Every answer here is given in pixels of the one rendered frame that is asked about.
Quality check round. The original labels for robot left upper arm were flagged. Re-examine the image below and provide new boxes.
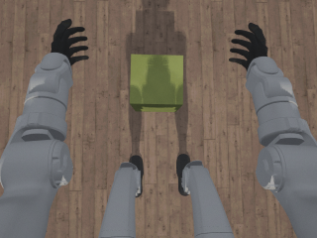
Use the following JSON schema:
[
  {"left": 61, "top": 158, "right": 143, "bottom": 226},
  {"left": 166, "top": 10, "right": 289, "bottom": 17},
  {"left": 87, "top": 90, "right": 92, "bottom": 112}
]
[{"left": 0, "top": 139, "right": 73, "bottom": 238}]

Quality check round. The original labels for right robot hand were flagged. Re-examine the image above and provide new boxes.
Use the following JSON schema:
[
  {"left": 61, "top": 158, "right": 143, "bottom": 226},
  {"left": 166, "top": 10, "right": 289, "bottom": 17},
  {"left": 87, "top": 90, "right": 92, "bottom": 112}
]
[{"left": 229, "top": 23, "right": 268, "bottom": 71}]

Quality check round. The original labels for left robot forearm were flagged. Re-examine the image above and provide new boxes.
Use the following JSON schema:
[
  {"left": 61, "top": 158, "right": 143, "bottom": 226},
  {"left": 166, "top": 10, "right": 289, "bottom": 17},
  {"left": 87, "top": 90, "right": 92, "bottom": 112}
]
[{"left": 0, "top": 53, "right": 73, "bottom": 188}]

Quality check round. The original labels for right robot shin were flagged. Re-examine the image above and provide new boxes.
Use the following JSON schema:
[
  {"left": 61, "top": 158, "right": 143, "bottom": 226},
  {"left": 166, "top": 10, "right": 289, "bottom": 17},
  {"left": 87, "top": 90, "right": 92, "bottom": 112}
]
[{"left": 181, "top": 160, "right": 210, "bottom": 187}]

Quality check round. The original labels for left robot hand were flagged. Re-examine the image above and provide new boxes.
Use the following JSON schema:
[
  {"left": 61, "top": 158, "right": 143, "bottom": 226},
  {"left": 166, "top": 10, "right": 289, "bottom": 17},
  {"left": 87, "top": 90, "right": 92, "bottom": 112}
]
[{"left": 51, "top": 19, "right": 89, "bottom": 66}]

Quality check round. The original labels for robot right thigh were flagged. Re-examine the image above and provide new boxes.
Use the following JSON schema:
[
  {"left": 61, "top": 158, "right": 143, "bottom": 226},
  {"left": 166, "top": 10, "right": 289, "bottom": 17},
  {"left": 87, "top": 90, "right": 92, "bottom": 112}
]
[{"left": 182, "top": 166, "right": 235, "bottom": 238}]

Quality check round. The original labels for right robot forearm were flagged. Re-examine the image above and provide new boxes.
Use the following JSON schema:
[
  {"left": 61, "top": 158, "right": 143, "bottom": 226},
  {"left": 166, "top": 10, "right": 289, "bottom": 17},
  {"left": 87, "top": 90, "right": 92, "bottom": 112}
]
[{"left": 245, "top": 57, "right": 317, "bottom": 148}]

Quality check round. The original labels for carton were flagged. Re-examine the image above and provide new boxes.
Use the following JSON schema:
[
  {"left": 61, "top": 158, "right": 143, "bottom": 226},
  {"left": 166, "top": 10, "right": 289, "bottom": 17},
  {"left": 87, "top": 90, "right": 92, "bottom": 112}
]
[{"left": 130, "top": 54, "right": 183, "bottom": 112}]

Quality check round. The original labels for robot right upper arm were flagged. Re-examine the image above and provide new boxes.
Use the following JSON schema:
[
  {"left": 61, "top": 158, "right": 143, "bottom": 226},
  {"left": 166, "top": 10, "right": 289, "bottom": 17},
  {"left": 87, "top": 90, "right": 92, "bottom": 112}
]
[{"left": 256, "top": 144, "right": 317, "bottom": 238}]

